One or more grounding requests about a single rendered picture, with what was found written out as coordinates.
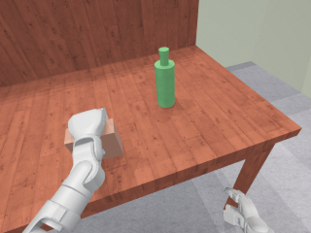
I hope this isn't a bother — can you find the sponge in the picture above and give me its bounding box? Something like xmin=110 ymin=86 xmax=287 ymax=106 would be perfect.
xmin=64 ymin=118 xmax=123 ymax=160

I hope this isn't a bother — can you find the left robot hand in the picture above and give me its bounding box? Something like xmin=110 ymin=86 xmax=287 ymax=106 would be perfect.
xmin=68 ymin=108 xmax=109 ymax=156

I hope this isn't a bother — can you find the table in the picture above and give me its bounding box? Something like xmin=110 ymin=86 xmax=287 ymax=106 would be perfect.
xmin=0 ymin=0 xmax=302 ymax=233

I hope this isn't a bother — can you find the right robot hand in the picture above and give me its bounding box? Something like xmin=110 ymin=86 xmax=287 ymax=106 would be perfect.
xmin=223 ymin=187 xmax=260 ymax=233

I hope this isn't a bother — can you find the left robot forearm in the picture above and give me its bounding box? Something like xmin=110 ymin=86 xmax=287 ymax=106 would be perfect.
xmin=22 ymin=134 xmax=105 ymax=233

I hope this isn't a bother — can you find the right robot forearm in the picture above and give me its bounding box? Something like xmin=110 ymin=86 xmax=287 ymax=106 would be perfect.
xmin=244 ymin=216 xmax=274 ymax=233

